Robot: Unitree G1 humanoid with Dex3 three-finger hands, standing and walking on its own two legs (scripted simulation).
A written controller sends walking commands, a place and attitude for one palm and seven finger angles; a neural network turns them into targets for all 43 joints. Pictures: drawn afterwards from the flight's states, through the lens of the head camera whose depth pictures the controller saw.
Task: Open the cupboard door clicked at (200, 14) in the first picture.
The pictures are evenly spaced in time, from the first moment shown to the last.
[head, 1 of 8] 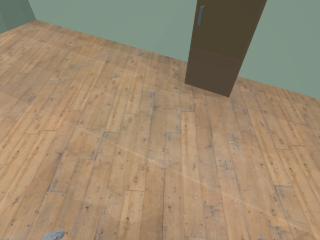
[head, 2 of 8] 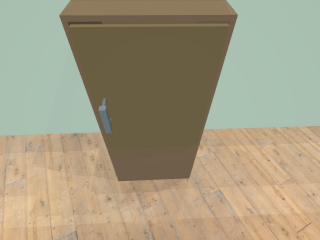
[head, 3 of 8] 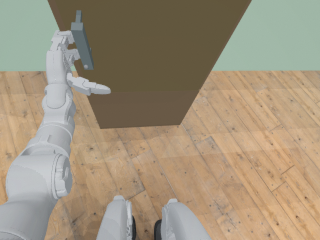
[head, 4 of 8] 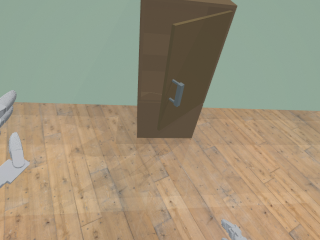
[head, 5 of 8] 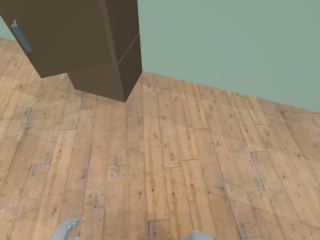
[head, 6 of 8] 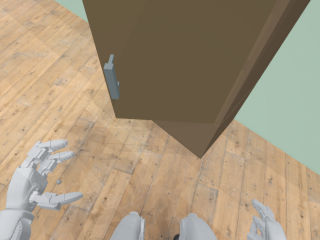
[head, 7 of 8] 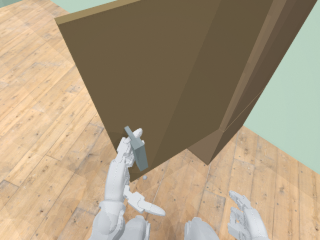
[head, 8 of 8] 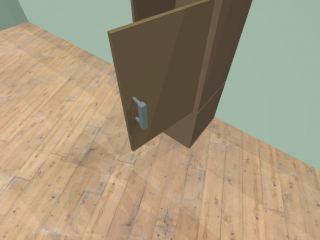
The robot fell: no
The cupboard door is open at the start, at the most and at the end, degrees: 0 78 78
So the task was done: yes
